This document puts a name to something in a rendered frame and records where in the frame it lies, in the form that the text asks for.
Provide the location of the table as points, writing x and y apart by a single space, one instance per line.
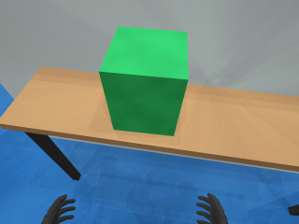
249 127

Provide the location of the right robot hand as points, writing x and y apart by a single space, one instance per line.
215 209

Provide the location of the left robot hand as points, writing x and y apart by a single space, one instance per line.
54 212

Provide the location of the carton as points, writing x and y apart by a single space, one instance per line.
144 77

